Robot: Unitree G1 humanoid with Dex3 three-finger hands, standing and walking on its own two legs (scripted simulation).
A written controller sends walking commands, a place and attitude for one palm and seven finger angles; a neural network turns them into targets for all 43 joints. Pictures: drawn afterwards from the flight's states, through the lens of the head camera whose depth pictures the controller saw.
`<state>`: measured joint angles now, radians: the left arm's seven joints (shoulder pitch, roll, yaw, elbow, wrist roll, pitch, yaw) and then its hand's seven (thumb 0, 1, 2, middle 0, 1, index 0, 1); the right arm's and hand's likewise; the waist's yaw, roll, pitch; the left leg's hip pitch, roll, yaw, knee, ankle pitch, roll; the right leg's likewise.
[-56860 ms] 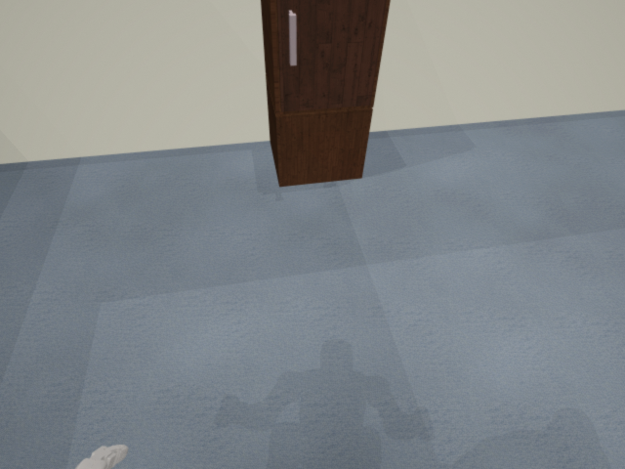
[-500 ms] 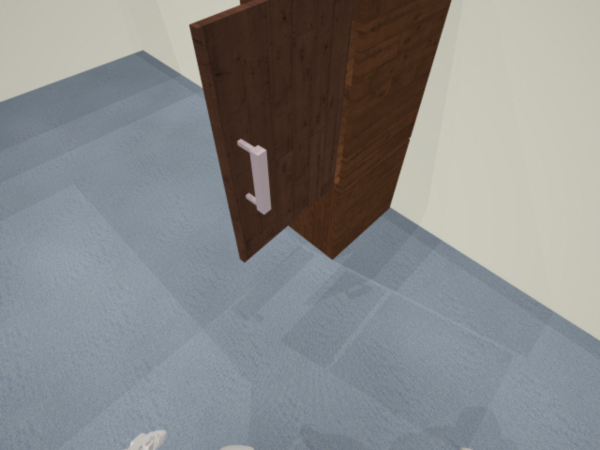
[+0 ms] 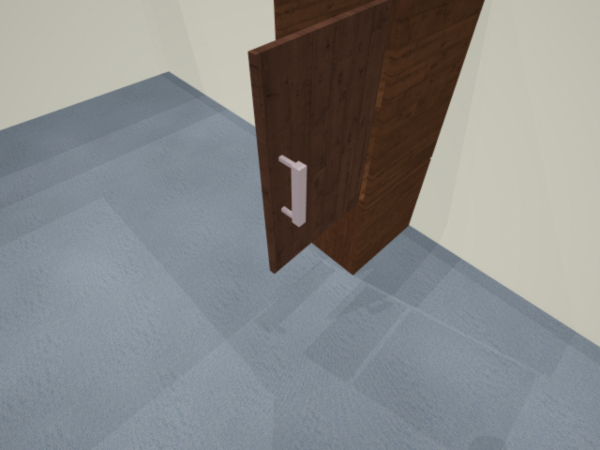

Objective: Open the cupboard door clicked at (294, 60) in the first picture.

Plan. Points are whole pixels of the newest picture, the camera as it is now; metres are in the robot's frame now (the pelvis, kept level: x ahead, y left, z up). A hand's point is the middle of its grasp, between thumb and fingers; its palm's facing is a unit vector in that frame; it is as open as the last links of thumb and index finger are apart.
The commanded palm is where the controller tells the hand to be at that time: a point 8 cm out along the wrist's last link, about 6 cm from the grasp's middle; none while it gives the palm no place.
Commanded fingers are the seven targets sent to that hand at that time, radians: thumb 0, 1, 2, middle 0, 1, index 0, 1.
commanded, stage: let the arm hang, fingers relaxed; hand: left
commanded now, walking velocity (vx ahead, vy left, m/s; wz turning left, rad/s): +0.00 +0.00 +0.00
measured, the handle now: (291, 191) +0.63 +0.06 -0.06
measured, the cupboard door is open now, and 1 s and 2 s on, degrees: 93 93 93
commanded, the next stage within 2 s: look to check the result in 0.34 s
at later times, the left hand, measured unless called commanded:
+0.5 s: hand out of the picture +0.00 +0.19 -0.18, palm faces +0.02 -0.99 -0.17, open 7.4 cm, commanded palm none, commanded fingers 0.00 0.90 0.90 -0.20 -0.30 -0.20 -0.30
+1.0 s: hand out of the picture +0.05 +0.21 -0.18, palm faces +0.00 -0.98 -0.21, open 7.4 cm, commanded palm none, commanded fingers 0.00 0.90 0.90 -0.20 -0.30 -0.20 -0.30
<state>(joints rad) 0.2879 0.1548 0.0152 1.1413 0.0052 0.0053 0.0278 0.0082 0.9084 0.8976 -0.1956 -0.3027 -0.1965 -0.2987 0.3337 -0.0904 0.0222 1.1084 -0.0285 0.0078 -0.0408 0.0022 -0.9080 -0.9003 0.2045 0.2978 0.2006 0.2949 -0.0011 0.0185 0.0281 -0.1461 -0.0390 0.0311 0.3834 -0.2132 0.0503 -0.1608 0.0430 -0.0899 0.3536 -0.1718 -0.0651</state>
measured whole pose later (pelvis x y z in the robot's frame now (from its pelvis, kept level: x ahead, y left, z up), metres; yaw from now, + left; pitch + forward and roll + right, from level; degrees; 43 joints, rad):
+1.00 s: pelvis +0.03 +0.03 +0.00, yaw +0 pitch -1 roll +0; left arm 0.19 0.19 0.01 1.15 0.01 0.00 0.02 0.01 0.90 0.90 -0.20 -0.30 -0.20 -0.30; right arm 0.22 -0.19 0.01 1.15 -0.02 -0.02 -0.04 0.00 -0.91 -0.90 0.20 0.30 0.20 0.29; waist -0.01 0.00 0.07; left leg -0.09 -0.08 0.05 0.32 -0.22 0.09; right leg -0.14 0.01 -0.07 0.36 -0.21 -0.02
